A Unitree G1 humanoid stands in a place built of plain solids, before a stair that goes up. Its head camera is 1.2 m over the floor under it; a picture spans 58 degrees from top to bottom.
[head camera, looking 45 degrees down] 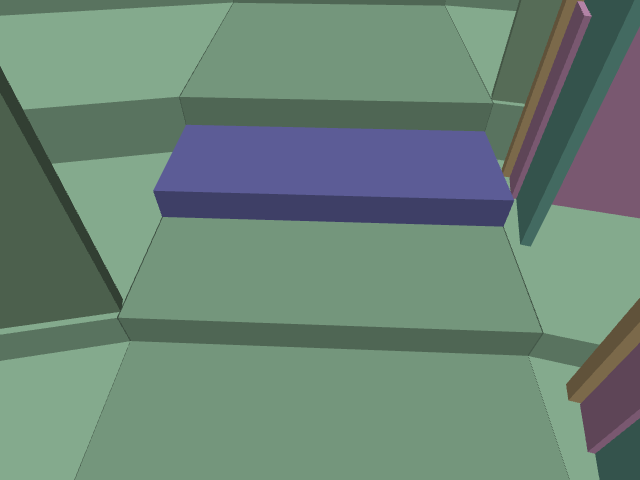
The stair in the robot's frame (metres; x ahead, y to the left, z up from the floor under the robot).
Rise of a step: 0.12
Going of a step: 0.45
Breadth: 1.25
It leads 2 degrees to the right of straight ahead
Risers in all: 3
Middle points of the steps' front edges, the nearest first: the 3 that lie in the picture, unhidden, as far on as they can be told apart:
0.72 -0.02 0.13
1.16 -0.04 0.25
1.61 -0.06 0.38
